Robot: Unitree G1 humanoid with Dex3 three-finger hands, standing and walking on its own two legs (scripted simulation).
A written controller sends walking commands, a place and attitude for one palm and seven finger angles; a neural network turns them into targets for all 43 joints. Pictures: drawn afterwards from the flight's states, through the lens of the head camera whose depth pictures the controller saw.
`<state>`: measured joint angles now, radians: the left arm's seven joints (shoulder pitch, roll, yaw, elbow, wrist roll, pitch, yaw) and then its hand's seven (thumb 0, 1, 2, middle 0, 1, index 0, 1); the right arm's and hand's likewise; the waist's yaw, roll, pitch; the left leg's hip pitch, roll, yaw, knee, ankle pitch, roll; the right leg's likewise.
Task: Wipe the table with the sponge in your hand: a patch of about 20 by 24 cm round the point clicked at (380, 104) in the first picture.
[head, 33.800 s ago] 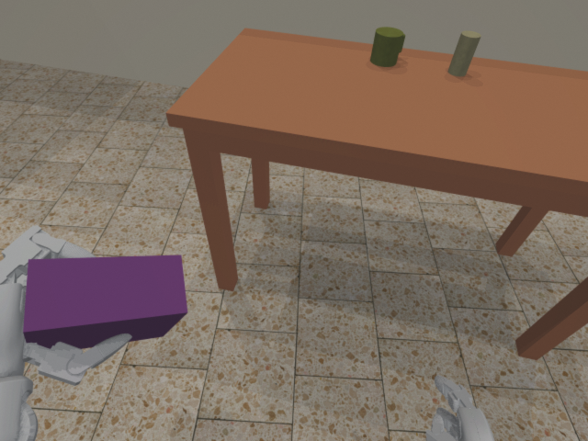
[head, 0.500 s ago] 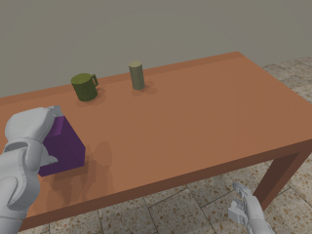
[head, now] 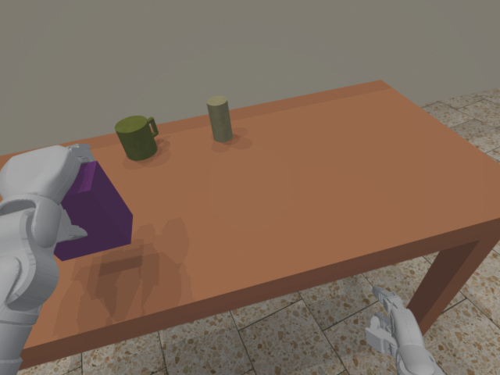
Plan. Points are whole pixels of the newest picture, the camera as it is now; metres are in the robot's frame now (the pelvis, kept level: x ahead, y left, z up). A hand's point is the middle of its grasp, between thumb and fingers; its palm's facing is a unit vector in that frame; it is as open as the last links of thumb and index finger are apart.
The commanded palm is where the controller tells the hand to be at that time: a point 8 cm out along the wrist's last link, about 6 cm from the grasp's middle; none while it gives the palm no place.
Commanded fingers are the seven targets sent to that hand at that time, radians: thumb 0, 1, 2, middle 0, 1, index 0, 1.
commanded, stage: lift the sponge slowly off the table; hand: left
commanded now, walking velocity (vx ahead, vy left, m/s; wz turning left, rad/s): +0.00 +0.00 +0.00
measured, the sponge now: (86, 222) +0.27 +0.32 +0.14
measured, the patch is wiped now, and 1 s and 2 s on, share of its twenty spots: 1.00 1.00 1.00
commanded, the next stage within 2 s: bring the sponge back beside the body in 0.44 s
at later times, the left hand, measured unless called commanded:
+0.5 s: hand (59, 178) +0.28 +0.32 +0.22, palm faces +0.16 -0.03 -0.99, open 10.4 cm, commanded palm +0.23 +0.32 +0.29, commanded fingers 0.00 0.10 1.30 -1.20 -1.60 -1.20 -1.60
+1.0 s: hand (54, 204) +0.24 +0.31 +0.20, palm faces +0.21 -0.07 -0.98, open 10.4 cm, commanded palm +0.19 +0.30 +0.28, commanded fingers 0.00 0.10 1.30 -1.20 -1.60 -1.20 -1.60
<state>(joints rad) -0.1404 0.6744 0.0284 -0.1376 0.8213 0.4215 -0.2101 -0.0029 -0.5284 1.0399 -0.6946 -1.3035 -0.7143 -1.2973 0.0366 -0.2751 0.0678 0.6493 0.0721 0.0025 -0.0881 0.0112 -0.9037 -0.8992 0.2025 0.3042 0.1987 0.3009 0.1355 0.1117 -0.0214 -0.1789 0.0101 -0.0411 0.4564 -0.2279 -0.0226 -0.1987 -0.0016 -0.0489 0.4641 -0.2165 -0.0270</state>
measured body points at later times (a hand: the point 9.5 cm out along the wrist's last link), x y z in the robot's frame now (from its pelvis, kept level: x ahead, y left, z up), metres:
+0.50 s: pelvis +0.00 +0.00 +0.00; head -0.02 -0.04 +0.45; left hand +0.27 +0.32 +0.27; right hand +0.25 -0.19 -0.07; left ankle +0.01 +0.14 -0.74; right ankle +0.02 -0.10 -0.74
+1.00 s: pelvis +0.00 +0.00 +0.00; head -0.03 -0.04 +0.45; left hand +0.23 +0.31 +0.26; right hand +0.25 -0.19 -0.07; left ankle +0.01 +0.14 -0.74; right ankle +0.02 -0.10 -0.74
